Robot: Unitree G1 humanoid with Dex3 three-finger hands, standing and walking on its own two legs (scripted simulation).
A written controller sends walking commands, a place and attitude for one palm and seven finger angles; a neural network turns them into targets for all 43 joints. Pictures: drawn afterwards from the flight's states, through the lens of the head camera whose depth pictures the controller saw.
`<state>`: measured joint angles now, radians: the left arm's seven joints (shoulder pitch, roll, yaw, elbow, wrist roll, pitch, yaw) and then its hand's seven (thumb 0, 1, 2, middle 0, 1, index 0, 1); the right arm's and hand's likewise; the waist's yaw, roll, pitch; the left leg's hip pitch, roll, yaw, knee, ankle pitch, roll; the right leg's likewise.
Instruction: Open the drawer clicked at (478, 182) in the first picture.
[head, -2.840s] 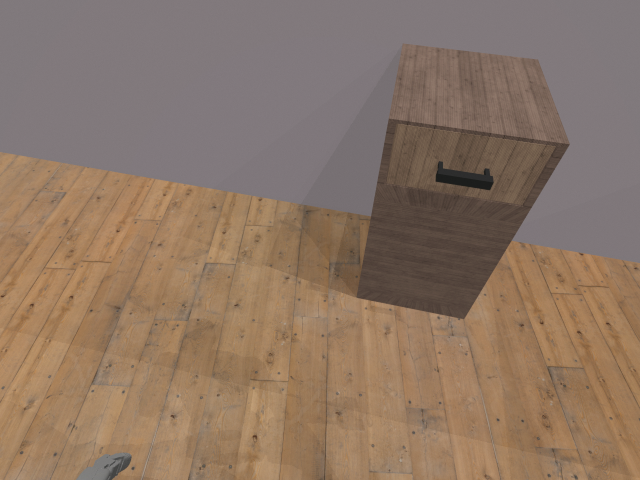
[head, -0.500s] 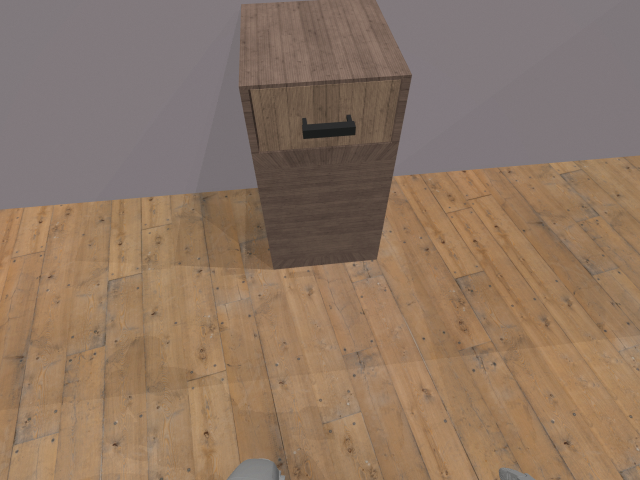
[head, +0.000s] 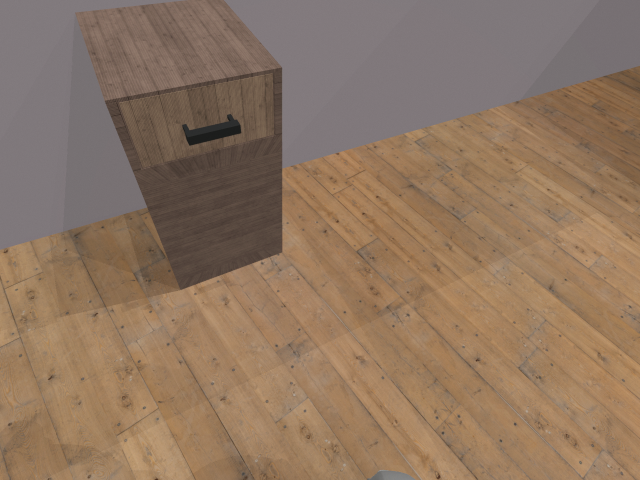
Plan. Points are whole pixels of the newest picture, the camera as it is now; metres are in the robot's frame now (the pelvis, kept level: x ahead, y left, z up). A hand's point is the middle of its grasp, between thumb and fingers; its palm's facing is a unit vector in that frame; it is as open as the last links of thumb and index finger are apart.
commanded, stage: walk to a spot facing it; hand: left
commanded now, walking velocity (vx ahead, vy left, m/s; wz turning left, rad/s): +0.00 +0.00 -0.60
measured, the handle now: (211, 127) +0.86 +0.31 -0.11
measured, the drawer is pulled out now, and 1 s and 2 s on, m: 0.00 0.00 0.00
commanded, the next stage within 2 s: turn to face it in 1.92 s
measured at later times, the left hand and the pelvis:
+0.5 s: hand out of the picture +0.14 +0.14 -0.17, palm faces -0.26 -0.94 -0.21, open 7.4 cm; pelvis +0.00 -0.02 -0.01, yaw -17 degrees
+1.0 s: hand (264, 401) +0.26 +0.10 -0.18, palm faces -0.55 -0.82 -0.13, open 7.4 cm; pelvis +0.11 -0.03 +0.00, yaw -36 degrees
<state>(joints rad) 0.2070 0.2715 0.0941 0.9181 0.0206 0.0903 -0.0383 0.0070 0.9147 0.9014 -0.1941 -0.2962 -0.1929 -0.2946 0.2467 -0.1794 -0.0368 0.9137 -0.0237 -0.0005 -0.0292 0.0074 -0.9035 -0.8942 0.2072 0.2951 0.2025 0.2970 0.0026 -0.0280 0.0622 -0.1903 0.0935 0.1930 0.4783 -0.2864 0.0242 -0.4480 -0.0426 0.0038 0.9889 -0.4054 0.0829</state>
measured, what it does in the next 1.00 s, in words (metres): walks ahead, turning right: right foot, then left foot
